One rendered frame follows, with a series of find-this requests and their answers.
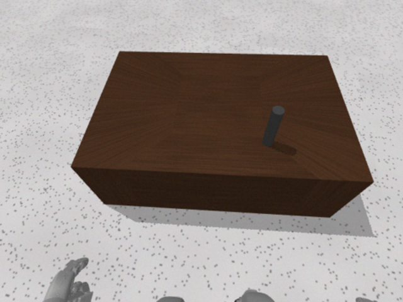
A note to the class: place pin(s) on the left robot hand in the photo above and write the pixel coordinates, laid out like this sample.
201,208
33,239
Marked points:
63,285

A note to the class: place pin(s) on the can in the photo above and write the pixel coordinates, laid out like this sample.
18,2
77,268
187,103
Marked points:
273,125

